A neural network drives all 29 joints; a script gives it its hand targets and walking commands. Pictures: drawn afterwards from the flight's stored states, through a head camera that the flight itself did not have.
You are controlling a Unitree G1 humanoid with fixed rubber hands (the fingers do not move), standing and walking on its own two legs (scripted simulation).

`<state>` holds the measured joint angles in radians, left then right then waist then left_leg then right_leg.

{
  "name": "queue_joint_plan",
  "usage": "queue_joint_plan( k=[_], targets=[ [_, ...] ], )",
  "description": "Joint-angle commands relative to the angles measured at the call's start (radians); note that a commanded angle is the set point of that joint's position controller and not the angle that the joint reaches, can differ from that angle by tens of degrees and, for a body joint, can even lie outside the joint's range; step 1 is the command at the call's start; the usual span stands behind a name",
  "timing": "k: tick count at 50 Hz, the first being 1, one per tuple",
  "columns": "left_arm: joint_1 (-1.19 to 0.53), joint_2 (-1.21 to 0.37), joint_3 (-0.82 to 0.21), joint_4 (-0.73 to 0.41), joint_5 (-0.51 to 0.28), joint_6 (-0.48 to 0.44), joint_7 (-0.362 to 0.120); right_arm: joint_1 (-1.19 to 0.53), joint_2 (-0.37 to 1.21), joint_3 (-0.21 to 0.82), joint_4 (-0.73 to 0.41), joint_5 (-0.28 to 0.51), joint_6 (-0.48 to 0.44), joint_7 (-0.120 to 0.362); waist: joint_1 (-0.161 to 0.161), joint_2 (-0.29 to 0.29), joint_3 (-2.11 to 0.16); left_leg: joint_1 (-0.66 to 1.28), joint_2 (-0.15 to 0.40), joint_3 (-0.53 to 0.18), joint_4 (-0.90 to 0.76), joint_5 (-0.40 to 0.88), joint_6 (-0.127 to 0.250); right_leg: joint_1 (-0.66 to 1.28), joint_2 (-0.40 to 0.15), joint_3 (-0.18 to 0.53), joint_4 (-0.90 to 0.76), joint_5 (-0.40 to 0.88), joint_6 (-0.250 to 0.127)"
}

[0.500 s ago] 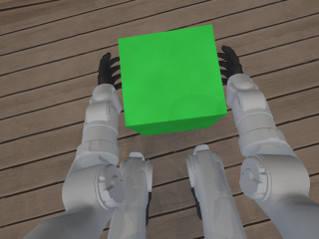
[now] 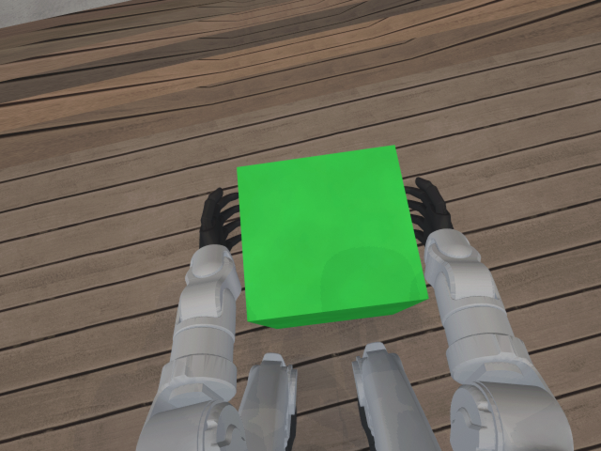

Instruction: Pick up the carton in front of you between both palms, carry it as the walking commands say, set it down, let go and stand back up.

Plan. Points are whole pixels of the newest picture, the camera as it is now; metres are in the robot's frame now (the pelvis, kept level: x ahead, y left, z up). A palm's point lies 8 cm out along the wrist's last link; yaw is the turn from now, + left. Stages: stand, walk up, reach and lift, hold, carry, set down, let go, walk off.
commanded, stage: reach and lift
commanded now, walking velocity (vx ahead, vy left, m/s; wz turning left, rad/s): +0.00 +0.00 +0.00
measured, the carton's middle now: (326, 251) +0.41 -0.02 -0.12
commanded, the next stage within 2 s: hold in 1.80 s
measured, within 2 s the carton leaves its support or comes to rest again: neither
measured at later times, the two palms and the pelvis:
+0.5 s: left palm (158, 231) +0.36 +0.14 +0.11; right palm (485, 224) +0.35 -0.16 +0.10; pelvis +0.05 +0.00 +0.14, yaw -1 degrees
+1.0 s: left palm (90, 208) +0.34 +0.14 +0.21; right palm (551, 183) +0.33 -0.16 +0.21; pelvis +0.05 -0.01 +0.19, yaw -1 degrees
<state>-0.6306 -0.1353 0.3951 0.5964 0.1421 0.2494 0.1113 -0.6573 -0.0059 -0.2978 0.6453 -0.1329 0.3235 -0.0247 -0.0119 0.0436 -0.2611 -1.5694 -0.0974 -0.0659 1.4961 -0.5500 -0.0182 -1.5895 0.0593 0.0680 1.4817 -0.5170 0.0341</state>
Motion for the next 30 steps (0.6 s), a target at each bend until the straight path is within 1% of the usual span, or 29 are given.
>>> queue_joint_plan(
  k=[1,2,3,4,5,6,7,8,9,10,11,12,13,14,15,16,17,18,19,20,22,23,24,25,26,27,28,29,30],
  targets=[
    [-0.382,-1.054,-0.61,0.141,-0.114,0.042,-0.242,-0.436,0.987,0.505,-0.08,0.087,-0.049,0.204,-0.066,-0.007,-0.631,0.475,-0.089,0.027,-0.338,0.213,-0.024,0.65,0.095,-0.092,-0.284,0.279,-0.014],
    [-0.405,-1.043,-0.611,0.082,-0.108,0.027,-0.24,-0.501,1.028,0.53,-0.123,0.1,-0.05,0.21,-0.036,-0.026,-0.648,0.529,-0.091,0.031,-0.35,0.243,-0.006,0.655,0.094,-0.072,-0.312,0.276,-0.004],
    [-0.408,-1.048,-0.658,0.059,-0.115,0.021,-0.238,-0.452,1.04,0.543,-0.129,0.114,-0.062,0.211,-0.089,-0.012,-0.663,0.533,-0.083,0.031,-0.345,0.282,-0.023,0.738,0.086,-0.054,-0.326,0.339,-0.017],
    [-0.406,-1.013,-0.648,0.065,-0.105,0.015,-0.236,-0.391,1.061,0.567,-0.073,0.107,-0.06,0.216,-0.05,-0.049,-0.62,0.53,-0.074,0.02,-0.367,0.29,-0.017,0.734,0.091,-0.045,-0.361,0.36,-0.025],
    [-0.395,-1.057,-0.657,0.036,-0.107,0.011,-0.23,-0.415,1.055,0.585,-0.177,0.131,-0.081,0.217,-0.05,-0.017,-0.655,0.571,-0.077,0.018,-0.36,0.331,-0.013,0.786,0.09,-0.028,-0.357,0.413,-0.032],
    [-0.292,-1.035,-0.652,0.041,-0.104,0.007,-0.226,-0.369,1.065,0.58,-0.146,0.126,-0.071,0.216,-0.023,-0.011,-0.647,0.63,-0.072,0.002,-0.406,0.395,-0.012,0.766,0.084,-0.031,-0.382,0.423,-0.025],
    [-0.282,-1.005,-0.638,0.027,-0.086,0.004,-0.235,-0.361,1.066,0.597,-0.113,0.117,-0.067,0.21,0.019,-0.065,-0.602,0.556,-0.076,0.018,-0.396,0.345,0.001,0.903,0.071,0.005,-0.415,0.405,-0.038],
    [-0.241,-1.017,-0.638,0.074,-0.089,0.008,-0.237,-0.363,1.01,0.615,-0.192,0.13,-0.084,0.204,-0.059,-0.075,-0.629,0.63,-0.067,-0.008,-0.417,0.387,0.004,0.856,0.077,-0.029,-0.414,0.465,-0.024],
    [-0.202,-1.017,-0.649,0.06,-0.076,-0.001,-0.24,-0.368,1.033,0.624,-0.182,0.144,-0.093,0.2,0.04,-0.048,-0.59,0.66,-0.073,0.002,-0.467,0.392,0.006,0.892,0.068,-0.003,-0.451,0.453,-0.027],
    [-0.185,-1.022,-0.652,0.063,-0.092,-0.004,-0.241,-0.304,1.027,0.633,-0.191,0.125,-0.083,0.201,-0.042,-0.065,-0.603,0.688,-0.066,0.001,-0.463,0.411,0.003,0.924,0.082,-0.033,-0.459,0.477,-0.02],
    [-0.224,-1.051,-0.659,0.07,-0.091,-0.008,-0.243,-0.309,1.011,0.593,-0.153,0.113,-0.085,0.198,-0.027,0.007,-0.549,0.687,-0.072,0.011,-0.5,0.38,-0.003,0.963,0.068,0.018,-0.505,0.451,-0.031],
    [-0.201,-1.039,-0.688,0.02,-0.09,-0.01,-0.237,-0.237,1.012,0.604,-0.135,0.098,-0.076,0.203,-0.053,-0.053,-0.545,0.787,-0.044,-0.047,-0.52,0.454,0.007,0.935,0.068,-0.018,-0.493,0.486,-0.033],
    [-0.186,-0.997,-0.668,0.056,-0.065,0.002,-0.234,-0.236,1.0,0.594,-0.173,0.127,-0.086,0.21,-0.058,0.016,-0.496,0.856,-0.048,-0.024,-0.556,0.415,0.001,0.877,0.078,-0.026,-0.522,0.432,-0.025],
    [-0.105,-1.062,-0.682,0.074,-0.054,0.007,-0.229,-0.215,1.025,0.62,-0.133,0.106,-0.082,0.216,0.002,0.049,-0.478,0.777,-0.053,-0.008,-0.577,0.433,-0.014,0.98,0.071,0.019,-0.569,0.49,-0.04],
    [-0.091,-1.027,-0.654,0.094,-0.07,0.014,-0.228,-0.18,0.999,0.579,-0.15,0.108,-0.081,0.215,-0.045,0.001,-0.432,0.794,-0.045,-0.023,-0.622,0.429,-0.004,0.99,0.071,0.001,-0.594,0.484,-0.044],
    [-0.043,-1.027,-0.601,0.125,-0.032,0.011,-0.225,-0.192,1.005,0.585,-0.139,0.098,-0.069,0.215,0.003,-0.057,-0.373,0.897,-0.027,-0.051,-0.653,0.443,0.019,0.956,0.07,-0.01,-0.615,0.442,-0.038],
    [-0.023,-0.992,-0.664,0.059,-0.044,0.019,-0.226,-0.165,1.024,0.591,-0.153,0.104,-0.062,0.221,0.016,-0.014,-0.394,0.897,-0.03,-0.028,-0.676,0.488,0.004,1.033,0.074,0.007,-0.635,0.509,-0.029],
    [-0.026,-1.017,-0.657,0.057,-0.035,0.017,-0.225,-0.131,1.006,0.565,-0.186,0.073,-0.061,0.217,-0.062,-0.036,-0.36,0.934,-0.022,-0.062,-0.69,0.531,0.01,1.03,0.069,0.004,-0.663,0.533,-0.039],
    [-0.026,-1.016,-0.742,-0.051,-0.069,0.02,-0.23,-0.066,1.049,0.565,-0.122,0.086,-0.049,0.221,-0.03,-0.036,-0.367,0.969,-0.028,-0.046,-0.698,0.526,-0.001,1.074,0.072,0.005,-0.696,0.527,-0.035],
    [-0.062,-0.958,-0.653,0.012,-0.028,0.023,-0.223,-0.122,1.031,0.582,-0.119,0.092,-0.049,0.219,0.015,-0.046,-0.323,1.028,-0.011,-0.051,-0.728,0.542,0.018,1.042,0.064,0.005,-0.701,0.53,-0.03],
    [-0.05,-1.011,-0.688,-0.034,-0.065,0.023,-0.238,-0.151,1.024,0.626,-0.205,0.093,-0.046,0.211,0.0,-0.044,-0.331,1.088,-0.021,-0.048,-0.785,0.544,0.014,1.156,0.06,0.012,-0.759,0.543,-0.034],
    [0.009,-1.042,-0.69,0.032,-0.088,0.047,-0.242,-0.163,1.011,0.643,-0.229,0.115,-0.045,0.21,-0.012,-0.061,-0.32,1.1,-0.024,-0.048,-0.791,0.518,0.013,1.228,0.053,0.028,-0.782,0.507,-0.039],
    [-0.021,-0.993,-0.674,-0.027,-0.084,0.044,-0.255,-0.197,1.04,0.651,-0.24,0.118,-0.034,0.206,0.042,-0.091,-0.302,1.068,-0.024,-0.037,-0.804,0.486,0.027,1.243,0.042,0.036,-0.798,0.512,-0.034],
    [-0.062,-1.076,-0.721,-0.021,-0.104,0.062,-0.255,-0.182,1.011,0.643,-0.256,0.098,-0.029,0.206,-0.042,-0.054,-0.307,1.153,-0.009,-0.065,-0.825,0.527,0.017,1.222,0.054,0.019,-0.796,0.541,-0.042],
    [-0.034,-1.058,-0.713,-0.033,-0.097,0.07,-0.263,-0.174,1.059,0.625,-0.235,0.094,-0.017,0.217,0.01,-0.069,-0.319,1.148,-0.015,-0.03,-0.844,0.541,0.01,1.255,0.063,0.02,-0.818,0.536,-0.029],
    [-0.049,-1.049,-0.754,-0.081,-0.119,0.083,-0.267,-0.105,1.102,0.643,-0.228,0.114,0.0,0.223,-0.038,-0.064,-0.313,1.254,-0.006,-0.05,-0.844,0.541,0.015,1.263,0.056,0.018,-0.822,0.514,-0.039],
    [0.04,-1.1,-0.755,-0.038,-0.109,0.111,-0.267,-0.16,1.074,0.669,-0.32,0.132,0.002,0.234,0.008,0.003,-0.292,1.232,0.007,-0.057,-0.889,0.581,0.0,1.301,0.052,0.016,-0.824,0.536,-0.046],
    [-0.026,-1.068,-0.783,-0.083,-0.122,0.123,-0.276,-0.067,1.119,0.676,-0.268,0.11,0.036,0.241,-0.034,-0.041,-0.274,1.306,-0.001,-0.048,-0.913,0.567,0.004,1.303,0.048,0.034,-0.878,0.558,-0.041],
    [0.004,-1.059,-0.767,-0.115,-0.12,0.147,-0.287,-0.088,1.092,0.685,-0.302,0.112,0.061,0.239,0.005,-0.023,-0.277,1.29,-0.015,-0.045,-0.912,0.56,0.001,1.363,0.038,0.018,-0.88,0.565,-0.037]
  ],
)
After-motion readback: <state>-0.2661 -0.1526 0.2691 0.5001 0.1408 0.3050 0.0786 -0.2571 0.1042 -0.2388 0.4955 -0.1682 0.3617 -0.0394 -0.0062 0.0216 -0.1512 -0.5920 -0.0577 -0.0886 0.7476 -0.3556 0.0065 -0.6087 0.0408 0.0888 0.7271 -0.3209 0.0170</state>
